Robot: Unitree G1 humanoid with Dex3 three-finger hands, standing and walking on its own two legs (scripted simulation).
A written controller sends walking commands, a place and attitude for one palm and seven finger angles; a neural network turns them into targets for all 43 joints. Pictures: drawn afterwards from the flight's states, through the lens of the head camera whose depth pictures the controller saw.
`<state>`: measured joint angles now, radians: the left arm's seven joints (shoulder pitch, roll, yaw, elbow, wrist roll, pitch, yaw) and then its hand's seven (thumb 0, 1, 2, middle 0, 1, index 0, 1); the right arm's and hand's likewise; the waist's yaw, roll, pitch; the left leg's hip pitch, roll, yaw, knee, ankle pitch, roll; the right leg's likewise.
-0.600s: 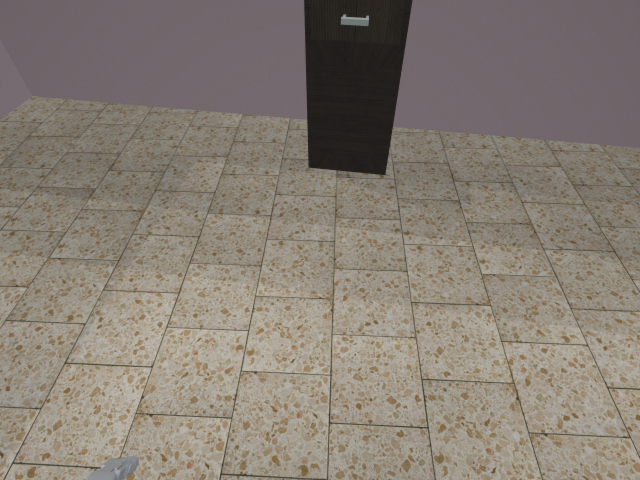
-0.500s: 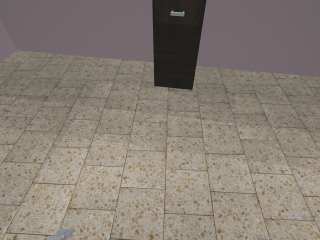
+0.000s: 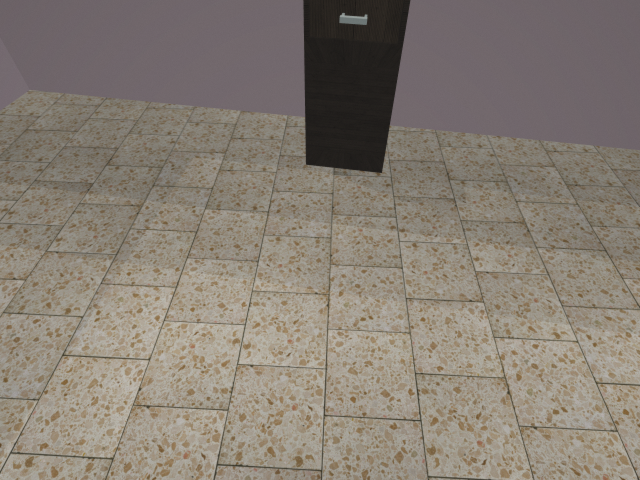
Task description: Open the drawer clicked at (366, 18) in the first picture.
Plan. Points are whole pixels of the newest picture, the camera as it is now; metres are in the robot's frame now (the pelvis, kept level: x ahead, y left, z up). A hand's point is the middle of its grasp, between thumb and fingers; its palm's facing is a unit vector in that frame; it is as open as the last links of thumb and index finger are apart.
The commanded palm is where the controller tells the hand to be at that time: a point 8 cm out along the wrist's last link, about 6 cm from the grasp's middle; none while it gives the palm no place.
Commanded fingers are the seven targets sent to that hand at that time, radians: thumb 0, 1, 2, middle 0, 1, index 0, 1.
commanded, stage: stand and wait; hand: left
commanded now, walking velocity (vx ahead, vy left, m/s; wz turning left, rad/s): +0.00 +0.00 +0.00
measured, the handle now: (353, 18) +1.67 -0.03 -0.04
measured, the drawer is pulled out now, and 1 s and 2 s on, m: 0.00 0.00 0.00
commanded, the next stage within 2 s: look at it before walking up in 0.22 s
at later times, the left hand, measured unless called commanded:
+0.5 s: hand out of the picture +0.07 +0.25 -0.15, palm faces -0.03 -0.94 -0.33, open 7.4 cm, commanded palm none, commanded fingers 0.00 0.90 0.90 -0.20 -0.30 -0.20 -0.30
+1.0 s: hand out of the picture +0.07 +0.25 -0.15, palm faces -0.03 -0.94 -0.33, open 7.4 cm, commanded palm none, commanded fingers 0.00 0.90 0.90 -0.20 -0.30 -0.20 -0.30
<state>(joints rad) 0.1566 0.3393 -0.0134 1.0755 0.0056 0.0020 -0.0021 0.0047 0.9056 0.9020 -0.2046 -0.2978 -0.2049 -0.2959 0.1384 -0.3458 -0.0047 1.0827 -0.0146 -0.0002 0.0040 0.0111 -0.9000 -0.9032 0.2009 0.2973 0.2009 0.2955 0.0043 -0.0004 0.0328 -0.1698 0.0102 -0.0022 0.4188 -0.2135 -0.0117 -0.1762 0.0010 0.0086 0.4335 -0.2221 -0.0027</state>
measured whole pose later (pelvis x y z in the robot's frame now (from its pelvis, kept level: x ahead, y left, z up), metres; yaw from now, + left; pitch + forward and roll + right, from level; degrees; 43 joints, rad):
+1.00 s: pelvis +0.00 +0.00 +0.00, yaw +0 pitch -2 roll +0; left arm 0.15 0.33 -0.01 1.10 0.01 0.00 0.00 0.00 0.91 0.90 -0.20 -0.30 -0.20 -0.30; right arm 0.12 -0.34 0.00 1.11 -0.01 0.00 0.00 0.01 -0.90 -0.90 0.20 0.30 0.20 0.30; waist 0.01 0.00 0.03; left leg -0.14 0.01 0.00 0.37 -0.19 -0.01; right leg -0.16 0.00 0.02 0.38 -0.20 0.00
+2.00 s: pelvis +0.36 +0.02 +0.00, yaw -12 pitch -2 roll +0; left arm 0.25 0.17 0.07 1.02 0.03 -0.02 0.00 0.00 0.91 0.90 -0.20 -0.30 -0.20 -0.29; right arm 0.27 -0.17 -0.06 1.07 -0.01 -0.08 -0.02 -0.01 -0.95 -0.90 0.20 0.30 0.20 0.30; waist 0.03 -0.05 0.02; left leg -0.21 -0.03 0.22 0.43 -0.21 0.12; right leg -0.61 -0.09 0.00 1.23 -0.19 0.00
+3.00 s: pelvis +0.79 -0.09 -0.01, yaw -19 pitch -2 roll -1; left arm 0.36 0.17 0.04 1.15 0.01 -0.03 0.00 0.00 0.91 0.90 -0.20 -0.30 -0.20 -0.30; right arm 0.15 -0.16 -0.04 0.99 -0.03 -0.08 0.00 0.01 -0.91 -0.90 0.19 0.30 0.20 0.29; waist 0.03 -0.03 0.08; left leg -0.32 0.10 0.20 0.61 -0.25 0.03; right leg -0.33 -0.07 -0.06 1.19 -0.44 -0.01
